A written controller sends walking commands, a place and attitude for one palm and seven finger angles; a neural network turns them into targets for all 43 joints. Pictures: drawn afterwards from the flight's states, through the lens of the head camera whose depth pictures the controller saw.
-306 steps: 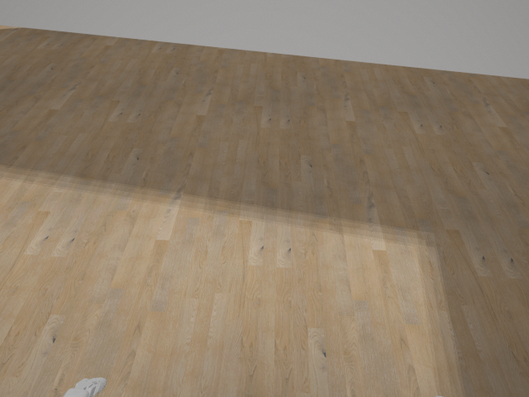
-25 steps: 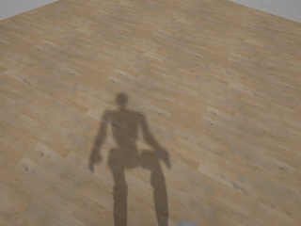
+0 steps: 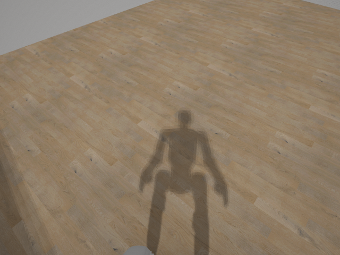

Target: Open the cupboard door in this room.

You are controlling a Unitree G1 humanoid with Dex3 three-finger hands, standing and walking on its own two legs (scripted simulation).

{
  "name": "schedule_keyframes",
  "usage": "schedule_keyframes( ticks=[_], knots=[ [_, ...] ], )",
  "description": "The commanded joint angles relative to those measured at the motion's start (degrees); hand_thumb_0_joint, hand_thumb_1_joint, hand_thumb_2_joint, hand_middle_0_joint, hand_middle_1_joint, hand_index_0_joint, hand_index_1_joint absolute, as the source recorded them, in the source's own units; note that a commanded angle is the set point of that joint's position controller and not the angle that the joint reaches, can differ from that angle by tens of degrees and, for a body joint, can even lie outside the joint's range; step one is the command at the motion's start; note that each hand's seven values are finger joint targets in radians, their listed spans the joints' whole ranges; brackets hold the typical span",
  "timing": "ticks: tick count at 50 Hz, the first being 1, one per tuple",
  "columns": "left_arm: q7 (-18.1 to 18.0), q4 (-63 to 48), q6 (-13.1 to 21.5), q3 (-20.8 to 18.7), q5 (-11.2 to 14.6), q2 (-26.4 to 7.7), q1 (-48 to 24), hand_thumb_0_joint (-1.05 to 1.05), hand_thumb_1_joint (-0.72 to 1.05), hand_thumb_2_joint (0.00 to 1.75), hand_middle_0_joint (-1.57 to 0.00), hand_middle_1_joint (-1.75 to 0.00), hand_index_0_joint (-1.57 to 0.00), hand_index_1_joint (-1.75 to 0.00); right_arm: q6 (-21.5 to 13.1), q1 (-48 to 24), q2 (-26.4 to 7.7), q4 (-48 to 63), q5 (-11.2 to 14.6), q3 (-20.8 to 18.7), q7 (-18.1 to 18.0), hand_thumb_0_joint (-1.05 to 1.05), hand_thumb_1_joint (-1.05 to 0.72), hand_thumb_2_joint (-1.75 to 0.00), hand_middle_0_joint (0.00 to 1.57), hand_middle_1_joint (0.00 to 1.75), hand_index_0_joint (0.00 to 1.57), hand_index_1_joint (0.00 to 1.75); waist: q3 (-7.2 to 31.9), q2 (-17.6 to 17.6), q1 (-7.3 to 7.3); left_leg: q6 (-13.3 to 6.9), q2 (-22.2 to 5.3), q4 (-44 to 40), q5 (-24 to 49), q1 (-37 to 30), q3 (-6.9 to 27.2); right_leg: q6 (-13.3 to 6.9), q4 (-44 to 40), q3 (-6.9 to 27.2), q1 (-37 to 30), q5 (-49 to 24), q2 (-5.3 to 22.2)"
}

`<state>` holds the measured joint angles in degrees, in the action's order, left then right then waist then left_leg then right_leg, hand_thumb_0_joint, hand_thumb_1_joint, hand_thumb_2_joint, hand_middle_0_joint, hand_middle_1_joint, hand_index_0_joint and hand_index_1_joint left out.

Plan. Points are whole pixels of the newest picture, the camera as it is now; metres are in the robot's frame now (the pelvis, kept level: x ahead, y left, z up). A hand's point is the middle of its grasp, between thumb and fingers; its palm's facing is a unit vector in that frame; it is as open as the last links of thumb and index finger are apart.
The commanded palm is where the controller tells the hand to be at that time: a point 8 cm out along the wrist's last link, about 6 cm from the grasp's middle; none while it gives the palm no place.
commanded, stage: turn or walk to find it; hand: left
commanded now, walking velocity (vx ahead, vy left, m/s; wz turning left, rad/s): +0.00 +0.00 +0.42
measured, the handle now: out of the picture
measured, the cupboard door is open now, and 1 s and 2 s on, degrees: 0 0 0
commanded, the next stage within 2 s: none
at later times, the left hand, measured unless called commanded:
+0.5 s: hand out of the picture +0.01 +0.27 -0.16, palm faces +0.23 -0.94 -0.26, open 7.4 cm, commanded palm none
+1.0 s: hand out of the picture -0.09 +0.18 -0.15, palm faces +0.44 -0.86 -0.26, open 7.4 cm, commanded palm none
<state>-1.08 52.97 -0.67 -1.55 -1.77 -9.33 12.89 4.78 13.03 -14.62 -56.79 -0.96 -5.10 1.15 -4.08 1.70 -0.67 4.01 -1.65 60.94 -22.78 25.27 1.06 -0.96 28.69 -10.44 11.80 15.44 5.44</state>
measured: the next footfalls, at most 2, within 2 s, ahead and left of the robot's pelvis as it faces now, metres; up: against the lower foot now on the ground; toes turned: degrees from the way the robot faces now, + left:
left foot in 0.16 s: +0.01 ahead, +0.15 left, +0.00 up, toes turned +9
right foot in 0.66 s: +0.04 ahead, -0.09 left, +0.00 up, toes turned +12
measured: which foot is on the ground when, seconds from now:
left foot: up 0.00-0.14, down 0.16-0.66, up 0.68-1.00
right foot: down 0.00-0.16, up 0.18-0.64, down 0.66-1.00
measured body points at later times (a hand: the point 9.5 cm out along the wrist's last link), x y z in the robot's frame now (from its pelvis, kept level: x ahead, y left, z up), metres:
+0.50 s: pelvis -0.03 +0.04 +0.00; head -0.01 +0.05 +0.45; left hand +0.00 +0.32 -0.14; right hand +0.09 -0.18 -0.14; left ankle -0.03 +0.14 -0.74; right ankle -0.01 -0.11 -0.68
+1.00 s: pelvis -0.06 -0.02 +0.00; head -0.03 -0.03 +0.45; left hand -0.11 +0.23 -0.13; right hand +0.07 -0.24 -0.16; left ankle -0.16 +0.12 -0.68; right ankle +0.00 -0.10 -0.74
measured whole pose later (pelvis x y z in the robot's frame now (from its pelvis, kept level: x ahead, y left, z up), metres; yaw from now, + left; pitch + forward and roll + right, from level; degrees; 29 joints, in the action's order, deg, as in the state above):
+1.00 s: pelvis -0.06 -0.02 +0.00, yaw +26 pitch -1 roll +2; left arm -1.0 53.9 -0.9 -2.0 -1.9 -9.8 13.2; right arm 5.0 14.2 -14.4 -57.8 -0.9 -5.0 1.1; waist -3.9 0.9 0.0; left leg 4.0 -2.5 54.5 -24.5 21.6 0.2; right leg -1.6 28.7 -11.7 13.4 13.8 6.4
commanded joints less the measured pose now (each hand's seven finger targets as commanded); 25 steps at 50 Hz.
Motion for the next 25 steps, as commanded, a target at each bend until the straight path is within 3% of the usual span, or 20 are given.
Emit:
schedule_keyframes(
  ticks=[1,3,4,6,7,8,9,10,11,12,13,14,18,23,25],
  knots=[
    [-0.81,-1.71,0.94,-3.64,-0.1,-13.82,3.58,0.0,0.9,0.9,-0.2,-0.3,-0.2,-0.3,-1.93,-5.64,-2.1,5.06,0.17,0.56,-0.12,0.0,-0.9,-0.9,0.2,0.3,0.2,0.3,3.81,-12.6,3.4,-0.1,-0.19,-9.95,-3.86,1.24,-3.51,-6.84,-8.47,9.16,-6.46,-20.48,14.64],
    [-0.79,-1.08,0.78,-4.08,-0.18,-14.66,4.3,0.0,0.9,0.9,-0.2,-0.3,-0.2,-0.3,-2.52,-5.95,-1.88,5.43,0.5,0.99,-0.29,0.0,-0.9,-0.9,0.2,0.3,0.2,0.3,5.57,-13.9,3.77,-0.72,0.06,-16.28,-4.73,-1.47,-4.74,-7.26,-5.86,9.09,-7.82,-25.36,15.42],
    [-0.75,-0.67,0.69,-4.22,-0.17,-14.86,3.69,0.0,0.9,0.9,-0.2,-0.3,-0.2,-0.3,-2.81,-4.84,-1.81,5.17,0.64,1.08,-0.42,0.0,-0.9,-0.9,0.2,0.3,0.2,0.3,6.29,-13.64,3.17,-0.89,0.25,-20.63,-3.73,-3.59,-5.46,-6.65,-3.99,8.13,-8.24,-26.82,15.51],
    [-0.68,-0.6,0.24,-4.33,0.39,-14.73,2.4,0.0,0.9,0.9,-0.2,-0.3,-0.2,-0.3,-3.35,-0.9,-2.58,4.07,0.44,1.02,-0.58,0.0,-0.9,-0.9,0.2,0.3,0.2,0.3,7.43,-11.49,0.78,-1.62,0.45,-32.61,6.48,-12.1,-6.5,-3.01,1.08,4.69,-4.0,-23.09,13.97],
    [-0.48,-0.91,-0.19,-4.07,0.99,-13.34,2.55,0.0,0.9,0.9,-0.2,-0.3,-0.2,-0.3,-3.93,1.38,-5.17,3.69,0.28,0.47,-0.49,0.0,-0.9,-0.9,0.2,0.3,0.2,0.3,8.85,-4.68,-0.7,-2.76,-2.38,-39.17,14.38,-20.0,-3.27,0.12,7.92,1.99,2.24,-16.16,11.64],
    [-0.08,-2.68,-0.65,-3.47,1.34,-9.6,3.36,0.0,0.9,0.9,-0.2,-0.3,-0.2,-0.3,-4.31,2.45,-11.07,4.13,-0.22,-0.84,-0.65,0.0,-0.9,-0.9,0.2,0.3,0.2,0.3,8.61,12.55,-1.03,-8.69,-16.42,-41.53,29.48,-26.39,15.33,4.64,18.96,-0.76,16.94,7.7,4.0],
    [-0.14,-4.71,-1.03,-2.38,0.65,-8.44,-0.7,0.0,0.9,0.9,-0.2,-0.3,-0.2,-0.3,-3.74,5.24,-13.95,3.87,-0.02,-1.27,-0.82,0.0,-0.9,-0.9,0.2,0.3,0.2,0.3,7.42,13.28,-2.93,-13.37,-22.41,-42.59,35.88,-22.29,17.94,4.95,27.52,3.01,18.53,21.15,2.06],
    [-0.62,-4.15,-1.67,-2.62,0.53,-8.38,-3.28,0.0,0.9,0.9,-0.2,-0.3,-0.2,-0.3,-4.14,5.46,-12.11,2.83,-0.22,-1.14,-1.73,0.0,-0.9,-0.9,0.2,0.3,0.2,0.3,7.09,13.65,-3.38,-13.3,-20.21,-43.25,34.81,-19.73,18.25,4.9,32.05,7.69,19.38,19.69,1.62],
    [-0.41,-3.58,-1.83,-2.97,0.77,-9.15,-4.47,0.0,0.9,0.9,-0.2,-0.3,-0.2,-0.3,-3.99,2.91,-10.95,3.24,-0.29,-0.57,-2.23,0.0,-0.9,-0.9,0.2,0.3,0.2,0.3,3.89,12.18,-2.53,-12.96,-17.79,-43.4,31.96,-17.04,16.47,4.69,34.88,9.23,20.2,15.99,1.76],
    [0.0,-2.4,-1.72,-3.21,0.81,-9.36,-3.83,0.0,0.9,0.9,-0.2,-0.3,-0.2,-0.3,-4.08,-0.14,-8.98,4.01,-0.31,0.07,-2.4,0.0,-0.9,-0.9,0.2,0.3,0.2,0.3,2.27,9.47,-1.0,-12.39,-15.04,-43.42,31.55,-15.71,13.37,4.81,36.21,9.77,20.04,11.44,1.87],
    [0.29,-1.54,-1.56,-3.25,0.81,-9.17,-1.73,0.0,0.9,0.9,-0.2,-0.3,-0.2,-0.3,-4.37,-2.16,-8.28,4.69,-0.2,0.52,-2.43,0.0,-0.9,-0.9,0.2,0.3,0.2,0.3,3.06,8.45,0.33,-12.11,-13.15,-42.9,32.67,-16.66,10.74,5.12,36.63,9.28,19.36,8.93,1.54],
    [0.49,-0.74,-1.37,-3.2,0.77,-9.26,-0.55,0.0,0.9,0.9,-0.2,-0.3,-0.2,-0.3,-4.68,-2.26,-7.76,4.96,-0.01,0.58,-2.46,0.0,-0.9,-0.9,0.2,0.3,0.2,0.3,4.87,6.79,0.58,-12.14,-12.33,-42.52,34.12,-18.27,9.68,5.34,36.43,9.13,19.03,7.55,1.37],
    [0.26,-1.24,-1.22,-2.93,0.91,-9.02,-1.86,0.0,0.9,0.9,-0.2,-0.3,-0.2,-0.3,-4.89,0.71,-7.68,4.37,0.09,0.19,-2.47,0.0,-0.9,-0.9,0.2,0.3,0.2,0.3,6.64,4.74,-0.53,-13.05,-11.73,-41.47,39.81,-22.76,10.34,6.28,32.68,9.4,19.0,7.25,0.49],
    [-0.07,-3.37,-1.32,-2.66,1.11,-8.07,-5.07,0.0,0.9,0.9,-0.2,-0.3,-0.2,-0.3,-4.23,1.58,-8.14,4.63,-0.34,-0.49,-2.22,0.0,-0.9,-0.9,0.2,0.3,0.2,0.3,5.04,5.07,-1.69,-14.38,-12.18,-41.77,33.58,-19.88,14.96,6.08,25.14,9.54,16.24,10.19,-0.81],
    [-0.07,-3.91,-1.25,-2.62,1.18,-7.69,-5.13,0.0,0.9,0.9,-0.2,-0.3,-0.2,-0.3,-3.99,1.03,-8.33,4.78,-0.51,-0.6,-2.1,0.0,-0.9,-0.9,0.2,0.3,0.2,0.3,5.23,6.48,-1.46,-14.4,-11.89,-41.85,30.91,-18.23,16.37,5.63,21.64,9.49,13.89,10.66,-1.53]
  ],
)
